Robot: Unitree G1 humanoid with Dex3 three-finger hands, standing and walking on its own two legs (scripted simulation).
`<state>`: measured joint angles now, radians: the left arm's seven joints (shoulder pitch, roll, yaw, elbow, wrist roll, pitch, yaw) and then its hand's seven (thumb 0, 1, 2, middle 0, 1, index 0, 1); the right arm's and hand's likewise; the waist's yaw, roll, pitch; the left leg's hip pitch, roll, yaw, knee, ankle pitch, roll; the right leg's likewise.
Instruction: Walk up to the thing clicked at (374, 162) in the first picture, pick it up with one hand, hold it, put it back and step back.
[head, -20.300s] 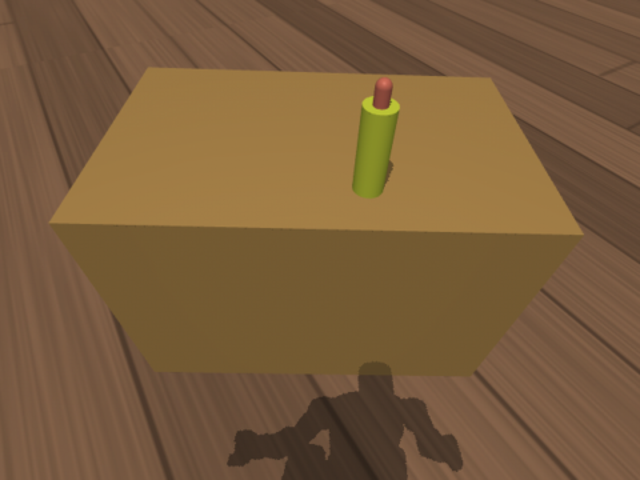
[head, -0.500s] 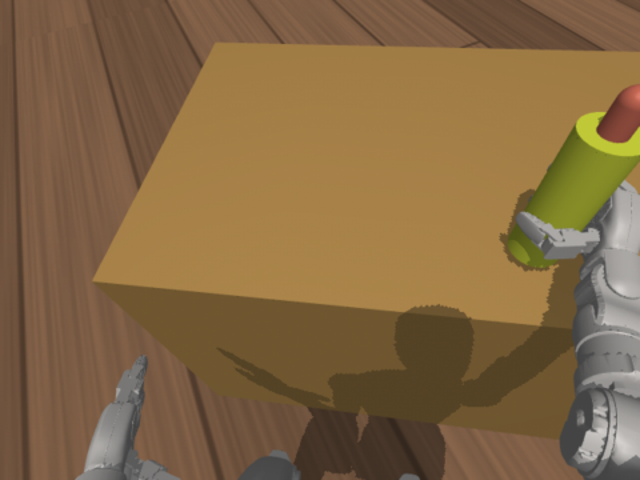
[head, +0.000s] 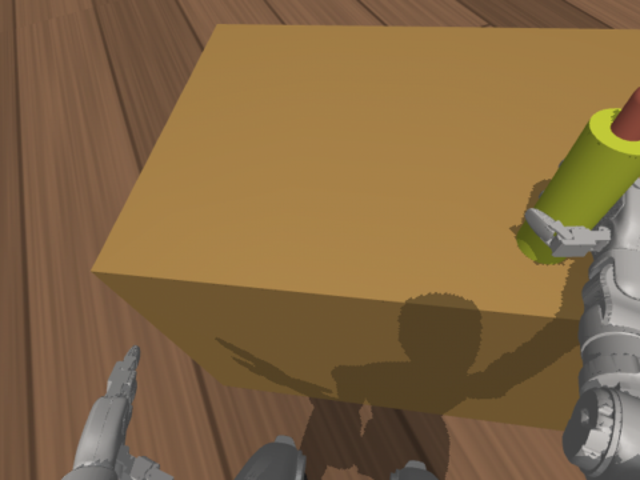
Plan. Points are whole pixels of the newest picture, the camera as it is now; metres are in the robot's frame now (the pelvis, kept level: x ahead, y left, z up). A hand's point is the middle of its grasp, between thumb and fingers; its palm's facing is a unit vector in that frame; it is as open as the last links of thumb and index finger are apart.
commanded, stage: loosen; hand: right
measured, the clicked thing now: (588, 182) +0.46 -0.24 +0.11
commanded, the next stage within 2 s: open in 0.06 s
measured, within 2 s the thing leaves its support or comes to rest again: neither
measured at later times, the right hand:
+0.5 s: hand (566, 211) +0.46 -0.24 +0.06, palm faces +0.23 +0.97 +0.02, open 13.6 cm
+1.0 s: hand out of the picture +0.46 -0.29 +0.16, palm faces +0.27 +0.96 -0.01, open 17.4 cm
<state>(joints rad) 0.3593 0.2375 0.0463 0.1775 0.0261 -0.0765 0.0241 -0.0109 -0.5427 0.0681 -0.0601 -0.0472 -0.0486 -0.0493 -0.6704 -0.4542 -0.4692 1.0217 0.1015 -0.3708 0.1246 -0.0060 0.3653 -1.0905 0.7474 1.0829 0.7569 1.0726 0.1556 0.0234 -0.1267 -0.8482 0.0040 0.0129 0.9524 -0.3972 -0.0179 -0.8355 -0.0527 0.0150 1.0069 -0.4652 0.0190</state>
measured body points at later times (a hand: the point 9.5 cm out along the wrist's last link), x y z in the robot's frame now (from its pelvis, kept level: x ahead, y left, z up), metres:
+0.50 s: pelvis +0.00 +0.00 +0.00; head +0.09 -0.03 +0.44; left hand +0.15 +0.27 -0.02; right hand +0.44 -0.29 +0.06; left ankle +0.03 +0.13 -0.68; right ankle +0.01 -0.13 -0.68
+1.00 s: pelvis +0.01 +0.00 +0.02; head +0.07 -0.02 +0.46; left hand +0.15 +0.26 -0.02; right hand +0.44 -0.35 +0.16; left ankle +0.03 +0.13 -0.68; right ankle +0.01 -0.13 -0.68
